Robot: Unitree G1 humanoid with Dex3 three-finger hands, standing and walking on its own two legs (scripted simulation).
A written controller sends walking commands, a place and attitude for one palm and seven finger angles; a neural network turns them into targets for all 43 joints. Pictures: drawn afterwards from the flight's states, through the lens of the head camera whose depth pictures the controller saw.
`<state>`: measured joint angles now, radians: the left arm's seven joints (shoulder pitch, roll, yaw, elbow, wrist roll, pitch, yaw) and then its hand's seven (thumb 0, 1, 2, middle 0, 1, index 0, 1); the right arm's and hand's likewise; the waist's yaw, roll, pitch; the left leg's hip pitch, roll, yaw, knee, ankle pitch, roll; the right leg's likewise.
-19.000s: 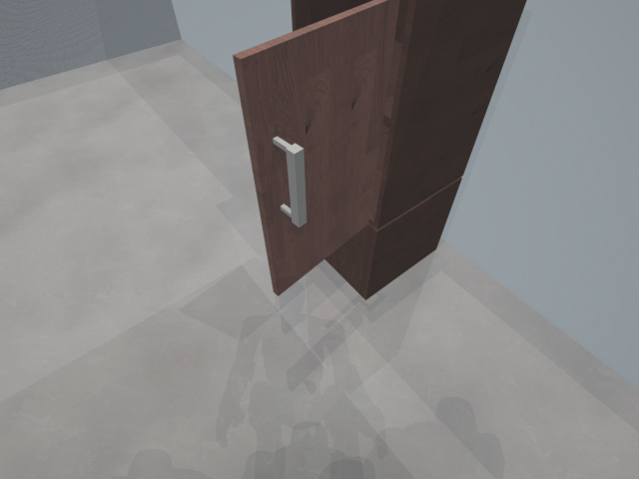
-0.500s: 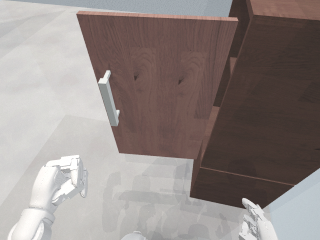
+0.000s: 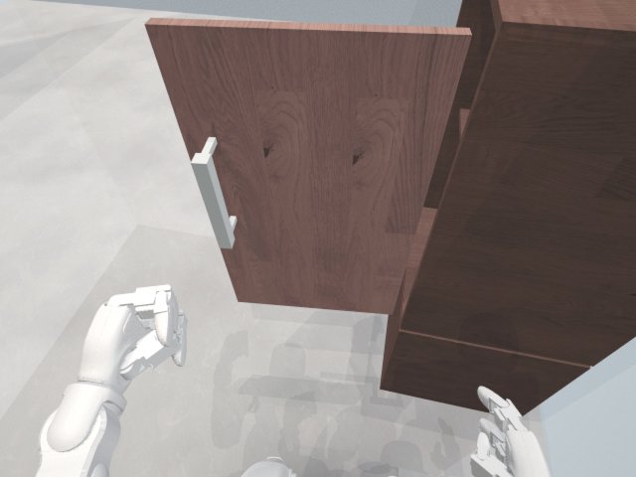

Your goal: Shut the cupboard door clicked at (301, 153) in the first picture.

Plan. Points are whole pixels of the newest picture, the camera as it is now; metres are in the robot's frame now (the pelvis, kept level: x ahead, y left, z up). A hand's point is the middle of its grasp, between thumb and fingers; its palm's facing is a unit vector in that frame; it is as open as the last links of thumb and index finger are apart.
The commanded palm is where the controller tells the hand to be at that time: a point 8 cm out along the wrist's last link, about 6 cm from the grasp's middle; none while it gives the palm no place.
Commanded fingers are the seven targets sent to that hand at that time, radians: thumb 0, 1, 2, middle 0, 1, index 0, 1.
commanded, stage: bring the fist close to the handle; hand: left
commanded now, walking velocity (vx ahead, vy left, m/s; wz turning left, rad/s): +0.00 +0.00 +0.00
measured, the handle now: (219, 196) +0.48 +0.18 +0.07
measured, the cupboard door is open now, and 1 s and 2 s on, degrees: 97 97 84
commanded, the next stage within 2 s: push the door shut along its arc in 1.16 s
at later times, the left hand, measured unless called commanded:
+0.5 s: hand (202, 276) +0.33 +0.17 +0.08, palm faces -0.05 -1.00 -0.04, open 3.1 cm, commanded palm +0.32 +0.22 +0.08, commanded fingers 0.00 0.90 0.90 -1.30 -1.50 -1.30 -1.50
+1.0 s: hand (218, 241) +0.39 +0.16 +0.08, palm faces -0.03 -1.00 -0.04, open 3.1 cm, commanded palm +0.36 +0.21 +0.08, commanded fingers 0.00 0.90 0.90 -1.30 -1.50 -1.30 -1.50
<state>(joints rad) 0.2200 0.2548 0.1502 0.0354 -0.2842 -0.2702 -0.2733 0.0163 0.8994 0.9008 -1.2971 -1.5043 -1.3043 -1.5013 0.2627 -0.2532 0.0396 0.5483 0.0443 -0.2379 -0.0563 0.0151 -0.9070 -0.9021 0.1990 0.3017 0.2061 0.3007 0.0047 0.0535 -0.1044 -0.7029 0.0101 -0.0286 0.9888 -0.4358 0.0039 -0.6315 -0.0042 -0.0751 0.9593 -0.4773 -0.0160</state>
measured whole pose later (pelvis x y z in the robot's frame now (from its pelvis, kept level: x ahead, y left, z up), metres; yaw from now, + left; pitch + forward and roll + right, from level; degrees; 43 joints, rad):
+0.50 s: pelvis +0.01 +0.00 +0.01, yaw -1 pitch +10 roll -1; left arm -0.07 0.25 0.16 0.30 -0.23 -0.28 -0.20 0.02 0.90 0.90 -1.30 -1.50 -1.30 -1.50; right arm 0.27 -0.25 0.02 0.60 0.04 -0.18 -0.03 0.01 -0.91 -0.90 0.20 0.30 0.21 0.30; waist -0.02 0.04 -0.10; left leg -0.67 0.01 0.00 0.93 -0.42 0.01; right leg -0.62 -0.01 -0.04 0.91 -0.46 -0.01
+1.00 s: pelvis +0.01 +0.00 +0.01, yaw -2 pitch +11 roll +0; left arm -0.30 0.26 0.21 0.57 -0.20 -0.32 -0.18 0.02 0.90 0.90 -1.29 -1.50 -1.30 -1.50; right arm 0.31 -0.26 0.01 0.61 0.04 -0.09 -0.01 0.01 -0.91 -0.90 0.20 0.30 0.21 0.30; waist -0.05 0.03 -0.11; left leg -0.69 0.02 0.02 0.91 -0.41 0.01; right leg -0.65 0.00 -0.02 0.90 -0.44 -0.01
